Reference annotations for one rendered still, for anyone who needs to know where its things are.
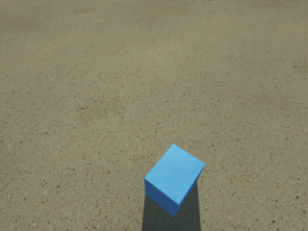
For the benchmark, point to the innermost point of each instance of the carton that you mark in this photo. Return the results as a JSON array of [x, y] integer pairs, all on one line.
[[171, 180]]

